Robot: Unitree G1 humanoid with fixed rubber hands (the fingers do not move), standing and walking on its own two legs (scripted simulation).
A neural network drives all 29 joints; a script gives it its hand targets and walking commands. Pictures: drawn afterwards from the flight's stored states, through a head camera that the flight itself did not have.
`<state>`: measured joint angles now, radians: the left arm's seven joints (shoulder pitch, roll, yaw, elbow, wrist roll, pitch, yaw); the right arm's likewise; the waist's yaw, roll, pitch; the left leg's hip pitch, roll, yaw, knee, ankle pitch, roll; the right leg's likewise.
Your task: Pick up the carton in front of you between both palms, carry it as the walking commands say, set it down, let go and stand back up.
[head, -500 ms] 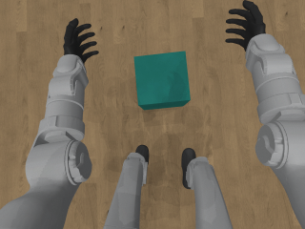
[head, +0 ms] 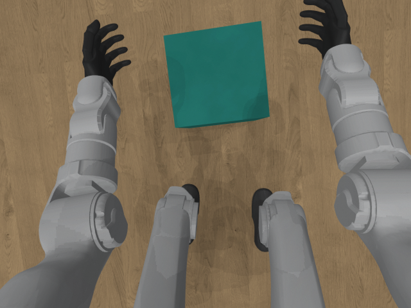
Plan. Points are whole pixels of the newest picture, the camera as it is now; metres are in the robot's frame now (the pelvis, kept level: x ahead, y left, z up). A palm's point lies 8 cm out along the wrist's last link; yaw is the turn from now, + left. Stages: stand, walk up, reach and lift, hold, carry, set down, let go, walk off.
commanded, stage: reach and lift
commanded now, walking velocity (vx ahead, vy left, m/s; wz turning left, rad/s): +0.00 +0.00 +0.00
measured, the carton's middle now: (217, 86) +0.51 +0.03 -0.41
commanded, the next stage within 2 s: none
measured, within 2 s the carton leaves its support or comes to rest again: leaves its support in 1.38 s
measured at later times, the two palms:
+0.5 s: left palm (141, 91) +0.49 +0.21 -0.34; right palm (296, 73) +0.53 -0.15 -0.34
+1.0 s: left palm (151, 89) +0.49 +0.19 -0.34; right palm (283, 72) +0.53 -0.12 -0.34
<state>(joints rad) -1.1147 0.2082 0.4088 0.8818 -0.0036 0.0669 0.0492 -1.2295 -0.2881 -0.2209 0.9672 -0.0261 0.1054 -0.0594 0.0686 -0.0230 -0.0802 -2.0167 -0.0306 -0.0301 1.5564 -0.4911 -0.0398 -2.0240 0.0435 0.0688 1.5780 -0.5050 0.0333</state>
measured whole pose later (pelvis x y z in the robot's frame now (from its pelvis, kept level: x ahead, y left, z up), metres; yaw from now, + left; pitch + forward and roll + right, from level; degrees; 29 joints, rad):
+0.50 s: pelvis -0.05 +0.00 -0.15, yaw +0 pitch +39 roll +1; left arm -1.49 0.34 0.21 1.13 -0.19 0.07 0.11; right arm -1.60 -0.43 -0.03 1.21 0.18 0.10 -0.08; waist 0.07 0.01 0.39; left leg -2.26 -0.03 -0.02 2.13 -0.55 -0.05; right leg -2.26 0.06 0.06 2.15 -0.57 0.05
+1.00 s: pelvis -0.05 +0.00 -0.16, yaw +0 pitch +37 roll +2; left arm -1.51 0.28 0.18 1.14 -0.20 0.05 0.12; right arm -1.61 -0.38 0.03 1.21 0.20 0.08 -0.09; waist 0.07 0.00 0.41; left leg -2.25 -0.03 -0.02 2.16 -0.56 -0.05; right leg -2.25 0.05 0.05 2.19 -0.59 0.04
